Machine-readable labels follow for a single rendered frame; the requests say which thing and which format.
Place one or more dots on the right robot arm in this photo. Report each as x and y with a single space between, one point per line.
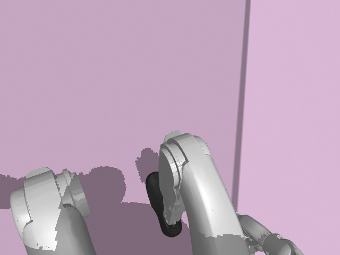
275 244

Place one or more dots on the right robot foot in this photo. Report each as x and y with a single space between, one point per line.
156 201

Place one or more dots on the right robot hand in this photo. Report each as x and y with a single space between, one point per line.
256 232

